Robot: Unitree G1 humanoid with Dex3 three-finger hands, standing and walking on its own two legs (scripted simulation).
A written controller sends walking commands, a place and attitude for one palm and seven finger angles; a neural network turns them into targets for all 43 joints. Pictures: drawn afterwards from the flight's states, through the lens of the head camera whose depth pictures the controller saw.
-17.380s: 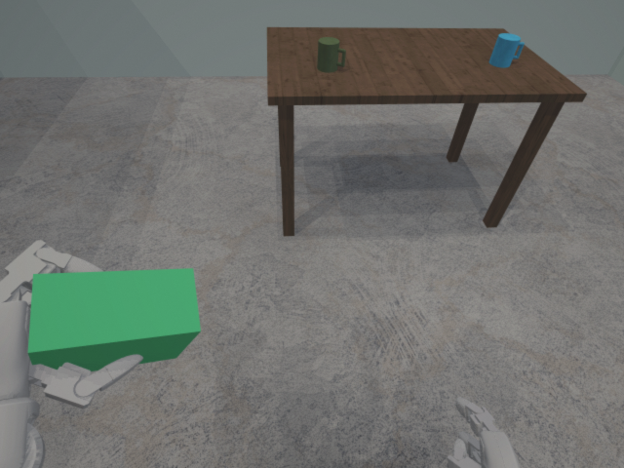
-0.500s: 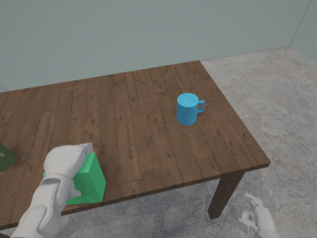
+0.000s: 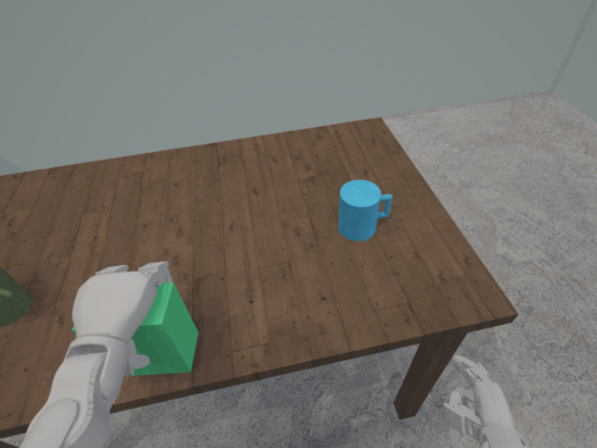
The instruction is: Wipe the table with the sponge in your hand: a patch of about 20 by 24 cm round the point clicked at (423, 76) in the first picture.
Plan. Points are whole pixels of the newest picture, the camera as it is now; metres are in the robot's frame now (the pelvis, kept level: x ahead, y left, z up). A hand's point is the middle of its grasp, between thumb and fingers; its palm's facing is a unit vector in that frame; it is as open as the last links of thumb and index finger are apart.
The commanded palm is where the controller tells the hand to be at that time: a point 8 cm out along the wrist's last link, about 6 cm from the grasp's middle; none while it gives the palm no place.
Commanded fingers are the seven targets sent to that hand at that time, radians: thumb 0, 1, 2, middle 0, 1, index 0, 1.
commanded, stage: move the sponge above the wiping area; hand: left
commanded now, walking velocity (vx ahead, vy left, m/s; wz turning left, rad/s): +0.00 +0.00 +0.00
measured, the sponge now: (149, 339) +0.24 +0.27 -0.01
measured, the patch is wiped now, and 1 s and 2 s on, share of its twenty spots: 0.00 0.00 0.40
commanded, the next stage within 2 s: lower the sponge onto the table in 0.24 s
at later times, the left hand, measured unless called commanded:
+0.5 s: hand (127, 300) +0.26 +0.29 +0.06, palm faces +0.04 -0.04 -1.00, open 10.5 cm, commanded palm +0.22 +0.29 +0.11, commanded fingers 0.00 0.10 1.30 -1.20 -1.60 -1.20 -1.60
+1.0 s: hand (122, 312) +0.25 +0.30 +0.04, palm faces -0.01 -0.05 -1.00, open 10.5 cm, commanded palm +0.22 +0.29 +0.10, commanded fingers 0.00 0.10 1.30 -1.20 -1.60 -1.20 -1.60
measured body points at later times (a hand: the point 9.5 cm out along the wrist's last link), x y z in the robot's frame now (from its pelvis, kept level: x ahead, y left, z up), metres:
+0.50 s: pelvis -0.01 +0.00 +0.00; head -0.01 -0.03 +0.45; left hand +0.25 +0.29 +0.11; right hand +0.21 -0.22 -0.09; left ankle +0.03 +0.13 -0.74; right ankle -0.03 -0.12 -0.74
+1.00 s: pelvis -0.01 +0.00 +0.00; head -0.01 -0.03 +0.45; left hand +0.24 +0.30 +0.10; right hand +0.22 -0.22 -0.09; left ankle +0.03 +0.13 -0.74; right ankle -0.03 -0.12 -0.74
